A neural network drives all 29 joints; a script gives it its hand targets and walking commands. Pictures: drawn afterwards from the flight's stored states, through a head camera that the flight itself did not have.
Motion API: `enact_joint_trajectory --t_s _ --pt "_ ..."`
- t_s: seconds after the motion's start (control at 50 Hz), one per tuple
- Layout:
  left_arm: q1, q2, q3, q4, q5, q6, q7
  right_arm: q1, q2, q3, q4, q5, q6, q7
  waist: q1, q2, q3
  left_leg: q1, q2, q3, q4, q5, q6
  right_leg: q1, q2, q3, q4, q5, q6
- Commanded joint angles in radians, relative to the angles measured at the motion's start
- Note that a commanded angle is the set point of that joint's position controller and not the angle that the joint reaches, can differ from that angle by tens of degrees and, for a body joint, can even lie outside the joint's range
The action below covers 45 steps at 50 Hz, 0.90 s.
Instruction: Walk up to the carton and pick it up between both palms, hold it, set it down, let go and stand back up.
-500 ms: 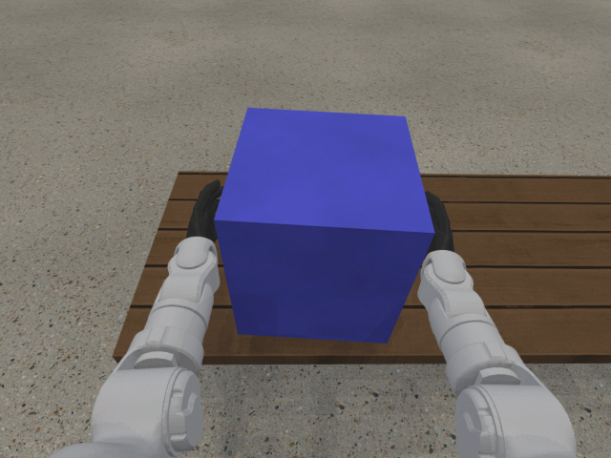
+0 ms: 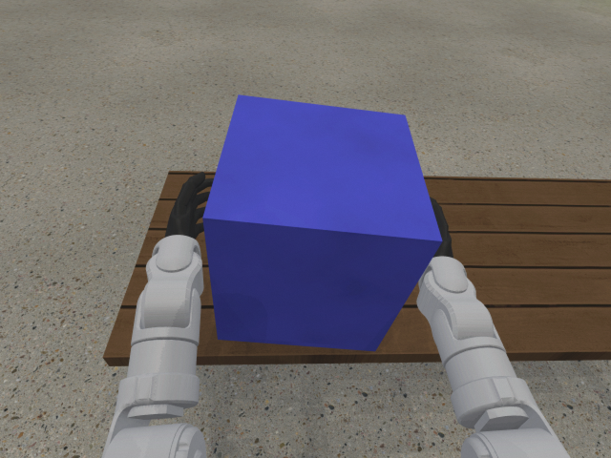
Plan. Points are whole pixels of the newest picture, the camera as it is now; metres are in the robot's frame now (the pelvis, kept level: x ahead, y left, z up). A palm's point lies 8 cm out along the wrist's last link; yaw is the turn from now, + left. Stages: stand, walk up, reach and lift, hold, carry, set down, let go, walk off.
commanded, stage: reach and lift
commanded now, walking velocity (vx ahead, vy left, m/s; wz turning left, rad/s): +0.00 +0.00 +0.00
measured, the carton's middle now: (310, 229) +0.40 +0.00 +0.09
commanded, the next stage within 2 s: hold in 1.30 s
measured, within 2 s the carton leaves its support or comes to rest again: neither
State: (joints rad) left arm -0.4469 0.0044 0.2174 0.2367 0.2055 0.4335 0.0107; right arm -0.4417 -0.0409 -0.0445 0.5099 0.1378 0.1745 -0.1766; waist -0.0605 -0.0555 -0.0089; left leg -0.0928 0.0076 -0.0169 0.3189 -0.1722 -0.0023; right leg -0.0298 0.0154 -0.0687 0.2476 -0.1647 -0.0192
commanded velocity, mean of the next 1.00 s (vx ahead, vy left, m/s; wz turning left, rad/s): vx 0.00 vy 0.00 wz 0.00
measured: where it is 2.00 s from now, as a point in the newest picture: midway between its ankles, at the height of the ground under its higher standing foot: outside the picture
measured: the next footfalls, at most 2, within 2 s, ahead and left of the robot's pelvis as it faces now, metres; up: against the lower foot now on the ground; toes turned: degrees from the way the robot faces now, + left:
none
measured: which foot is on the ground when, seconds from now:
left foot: down 0.00-1.00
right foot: down 0.00-1.00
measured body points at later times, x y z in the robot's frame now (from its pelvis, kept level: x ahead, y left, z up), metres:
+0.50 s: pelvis -0.02 +0.00 +0.00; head -0.06 +0.02 +0.45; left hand +0.36 +0.16 +0.15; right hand +0.34 -0.17 +0.13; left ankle +0.00 +0.12 -0.75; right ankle -0.02 -0.10 -0.75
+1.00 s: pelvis -0.02 +0.00 +0.00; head -0.05 +0.03 +0.45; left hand +0.36 +0.16 +0.16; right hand +0.34 -0.17 +0.13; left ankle +0.00 +0.12 -0.75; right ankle -0.02 -0.10 -0.75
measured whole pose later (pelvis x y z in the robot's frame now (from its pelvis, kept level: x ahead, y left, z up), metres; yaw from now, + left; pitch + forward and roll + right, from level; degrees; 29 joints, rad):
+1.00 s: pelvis -0.02 +0.00 +0.00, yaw -1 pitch -6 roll -1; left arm -0.51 0.00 0.25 0.16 0.26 0.61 -0.01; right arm -0.52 -0.04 -0.07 0.51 0.14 0.27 -0.16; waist -0.07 -0.06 0.00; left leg -0.07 0.01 -0.01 0.32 -0.16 0.00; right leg -0.02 0.01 -0.06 0.28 -0.16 -0.02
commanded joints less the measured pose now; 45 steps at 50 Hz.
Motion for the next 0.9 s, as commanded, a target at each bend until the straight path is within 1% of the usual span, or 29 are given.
enact_joint_trajectory --t_s 0.0,0.04,0.06,0.08,0.1,0.12,0.14,0.16,0.18,0.22,0.24,0.26,0.34,0.4,0.42,0.44,0.48,0.52,0.54,0.58,0.62,0.66,0.68,0.72,0.74,0.78,0.8,0.84,0.88 --pt "-0.571 -0.556 -0.506 -0.21 -0.1 -0.024 -0.16 -0.809 0.52 0.45 -0.469 0.055 -0.083 0.12 0.001 0.067 -0.445 0.163 -0.046 0.006 0.03 0.409 -0.049 0.169 0.024 0.025 0.05 0.459 0.067" --pt "-0.582 -0.546 -0.515 -0.231 -0.106 -0.01 -0.157 -0.815 0.507 0.448 -0.481 0.06 -0.073 0.12 -0.005 0.08 -0.413 0.166 -0.046 0.004 0.029 0.396 -0.05 0.138 0.025 0.022 0.044 0.418 0.06" --pt "-0.592 -0.55 -0.519 -0.231 -0.108 -0.001 -0.155 -0.82 0.5 0.435 -0.473 0.053 -0.067 0.122 -0.008 0.088 -0.396 0.169 -0.042 0.003 0.021 0.374 -0.054 0.114 0.025 0.017 0.036 0.37 0.054" --pt "-0.592 -0.548 -0.508 -0.212 -0.102 0.009 -0.155 -0.83 0.494 0.418 -0.463 0.041 -0.062 0.127 -0.01 0.08 -0.378 0.17 -0.041 0.008 0.012 0.324 -0.053 0.086 0.027 0.011 0.025 0.304 0.05" --pt "-0.607 -0.546 -0.499 -0.203 -0.103 0.015 -0.155 -0.843 0.491 0.404 -0.451 0.036 -0.056 0.133 -0.002 0.075 -0.369 0.167 -0.037 0.01 -0.001 0.281 -0.046 0.072 0.024 0.008 0.018 0.254 0.045" --pt "-0.624 -0.548 -0.511 -0.223 -0.11 0.017 -0.154 -0.85 0.502 0.401 -0.444 0.034 -0.056 0.138 -0.005 0.073 -0.386 0.164 -0.036 0.013 -0.003 0.257 -0.042 0.064 0.024 0.009 0.021 0.233 0.045" --pt "-0.633 -0.557 -0.514 -0.22 -0.119 0.018 -0.151 -0.869 0.508 0.402 -0.463 0.037 -0.06 0.142 -0.002 0.077 -0.407 0.166 -0.035 0.014 -0.002 0.254 -0.037 0.061 0.022 0.008 0.022 0.23 0.041" --pt "-0.641 -0.558 -0.515 -0.206 -0.121 0.021 -0.15 -0.88 0.51 0.39 -0.459 0.03 -0.058 0.145 -0.006 0.076 -0.396 0.161 -0.034 0.012 -0.005 0.24 -0.034 0.051 0.021 0.012 0.019 0.22 0.04" --pt "-0.649 -0.565 -0.511 -0.201 -0.124 0.02 -0.148 -0.892 0.511 0.388 -0.451 0.026 -0.058 0.149 -0.003 0.081 -0.407 0.167 -0.032 0.013 -0.008 0.225 -0.032 0.046 0.022 0.009 0.017 0.197 0.036" --pt "-0.667 -0.557 -0.496 -0.173 -0.115 0.025 -0.147 -0.906 0.509 0.369 -0.421 0.006 -0.056 0.155 0.0 0.08 -0.404 0.167 -0.033 0.016 -0.014 0.197 -0.028 0.033 0.018 0.006 0.015 0.166 0.037" --pt "-0.673 -0.556 -0.482 -0.141 -0.109 0.029 -0.148 -0.921 0.505 0.358 -0.397 -0.001 -0.052 0.159 0.008 0.065 -0.386 0.152 -0.03 0.018 -0.023 0.158 -0.022 0.024 0.018 0.008 0.009 0.126 0.037" --pt "-0.683 -0.55 -0.468 -0.12 -0.105 0.032 -0.152 -0.927 0.509 0.347 -0.383 -0.008 -0.051 0.163 0.007 0.06 -0.37 0.145 -0.031 0.023 -0.033 0.127 -0.013 0.015 0.013 0.009 0.003 0.105 0.038" --pt "-0.709 -0.568 -0.467 -0.119 -0.116 0.036 -0.149 -0.975 0.521 0.337 -0.379 -0.011 -0.061 0.166 0.004 0.058 -0.438 0.158 -0.032 0.027 -0.019 0.16 -0.014 0.039 0.016 0.009 0.014 0.146 0.04" --pt "-0.724 -0.557 -0.435 -0.091 -0.098 0.046 -0.158 -0.979 0.523 0.319 -0.325 -0.009 -0.05 0.162 0.0 0.054 -0.401 0.15 -0.037 0.034 -0.029 0.135 -0.009 0.047 0.014 0.007 0.009 0.135 0.048" --pt "-0.72 -0.561 -0.428 -0.083 -0.092 0.049 -0.16 -0.984 0.518 0.316 -0.32 -0.009 -0.05 0.163 0.0 0.058 -0.387 0.146 -0.036 0.033 -0.029 0.14 -0.01 0.051 0.016 0.007 0.012 0.137 0.044" --pt "-0.713 -0.555 -0.409 -0.06 -0.083 0.056 -0.164 -0.983 0.517 0.308 -0.301 -0.011 -0.044 0.164 0.003 0.05 -0.364 0.138 -0.036 0.036 -0.035 0.126 -0.006 0.053 0.013 0.009 0.006 0.126 0.044" --pt "-0.705 -0.548 -0.389 -0.056 -0.07 0.065 -0.174 -0.984 0.515 0.31 -0.297 -0.008 -0.044 0.162 0.006 0.032 -0.369 0.136 -0.04 0.042 -0.035 0.138 -0.001 0.075 0.012 0.009 0.009 0.152 0.052" --pt "-0.706 -0.554 -0.404 -0.093 -0.077 0.065 -0.177 -0.997 0.531 0.333 -0.338 0.013 -0.051 0.155 0.002 0.038 -0.42 0.146 -0.045 0.04 -0.02 0.196 -0.005 0.114 0.014 0.011 0.023 0.237 0.06" --pt "-0.712 -0.552 -0.411 -0.112 -0.082 0.063 -0.176 -0.986 0.531 0.337 -0.329 0.018 -0.048 0.151 -0.008 0.053 -0.413 0.157 -0.044 0.038 -0.013 0.232 -0.013 0.123 0.015 0.01 0.026 0.267 0.058" --pt "-0.719 -0.553 -0.428 -0.136 -0.082 0.064 -0.173 -0.983 0.524 0.344 -0.353 0.031 -0.048 0.146 -0.013 0.068 -0.427 0.179 -0.045 0.033 0.003 0.269 -0.023 0.116 0.022 0.003 0.027 0.281 0.059" --pt "-0.7 -0.545 -0.44 -0.162 -0.082 0.069 -0.171 -0.956 0.518 0.361 -0.367 0.04 -0.043 0.14 -0.017 0.069 -0.418 0.2 -0.046 0.029 0.011 0.3 -0.026 0.114 0.024 0.003 0.027 0.31 0.061" --pt "-0.686 -0.533 -0.422 -0.154 -0.073 0.079 -0.176 -0.929 0.509 0.353 -0.342 0.04 -0.028 0.135 -0.017 0.063 -0.364 0.188 -0.045 0.03 0.004 0.277 -0.024 0.104 0.021 0.003 0.02 0.284 0.062" --pt "-0.688 -0.537 -0.427 -0.169 -0.072 0.081 -0.177 -0.93 0.509 0.358 -0.352 0.045 -0.027 0.137 -0.016 0.066 -0.377 0.195 -0.044 0.029 0.0 0.278 -0.025 0.102 0.022 0.003 0.022 0.281 0.059" --pt "-0.698 -0.544 -0.47 -0.227 -0.09 0.08 -0.168 -0.941 0.509 0.378 -0.405 0.059 -0.034 0.137 -0.022 0.084 -0.435 0.226 -0.04 0.026 0.021 0.339 -0.035 0.106 0.026 -0.002 0.032 0.317 0.056" --pt "-0.695 -0.545 -0.476 -0.226 -0.091 0.084 -0.166 -0.939 0.501 0.375 -0.41 0.061 -0.03 0.133 -0.027 0.095 -0.422 0.233 -0.043 0.023 0.026 0.353 -0.042 0.097 0.027 -0.003 0.026 0.322 0.054" --pt "-0.691 -0.545 -0.481 -0.233 -0.095 0.087 -0.16 -0.946 0.499 0.379 -0.431 0.067 -0.027 0.134 -0.025 0.09 -0.413 0.24 -0.04 0.02 0.028 0.349 -0.044 0.084 0.031 -0.008 0.022 0.3 0.049" --pt "-0.696 -0.536 -0.479 -0.231 -0.092 0.089 -0.159 -0.936 0.492 0.373 -0.409 0.064 -0.02 0.137 -0.024 0.098 -0.389 0.235 -0.038 0.02 0.022 0.333 -0.043 0.069 0.029 -0.005 0.017 0.276 0.047" --pt "-0.69 -0.549 -0.485 -0.246 -0.097 0.093 -0.155 -0.942 0.492 0.382 -0.434 0.067 -0.023 0.14 -0.019 0.09 -0.413 0.241 -0.032 0.017 0.025 0.35 -0.043 0.064 0.034 -0.009 0.02 0.274 0.045" --pt "-0.687 -0.539 -0.48 -0.23 -0.098 0.098 -0.151 -0.945 0.482 0.371 -0.42 0.063 -0.016 0.141 -0.018 0.077 -0.399 0.243 -0.03 0.018 0.019 0.318 -0.04 0.047 0.034 -0.011 0.013 0.235 0.043"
